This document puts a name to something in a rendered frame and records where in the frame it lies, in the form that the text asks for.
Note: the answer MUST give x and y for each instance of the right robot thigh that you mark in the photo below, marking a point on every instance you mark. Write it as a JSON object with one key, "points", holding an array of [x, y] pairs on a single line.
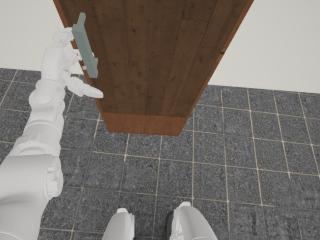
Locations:
{"points": [[192, 225]]}

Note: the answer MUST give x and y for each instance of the cupboard door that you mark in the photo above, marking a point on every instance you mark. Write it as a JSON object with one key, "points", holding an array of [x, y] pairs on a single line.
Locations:
{"points": [[154, 56]]}

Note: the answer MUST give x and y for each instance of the robot left hand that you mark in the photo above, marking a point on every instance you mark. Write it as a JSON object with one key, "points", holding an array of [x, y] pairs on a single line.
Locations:
{"points": [[55, 61]]}

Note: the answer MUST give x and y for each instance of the robot left forearm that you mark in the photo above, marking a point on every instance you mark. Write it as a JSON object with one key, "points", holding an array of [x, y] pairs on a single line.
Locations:
{"points": [[44, 127]]}

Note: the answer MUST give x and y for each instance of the handle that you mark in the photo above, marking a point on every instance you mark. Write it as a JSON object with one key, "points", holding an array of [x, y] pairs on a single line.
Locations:
{"points": [[82, 42]]}

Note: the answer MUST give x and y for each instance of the left robot upper arm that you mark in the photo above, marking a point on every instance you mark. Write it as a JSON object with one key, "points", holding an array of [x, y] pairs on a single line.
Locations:
{"points": [[27, 183]]}

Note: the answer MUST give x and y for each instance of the right robot shin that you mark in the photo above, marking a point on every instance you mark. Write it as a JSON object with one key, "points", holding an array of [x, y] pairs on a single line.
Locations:
{"points": [[174, 234]]}

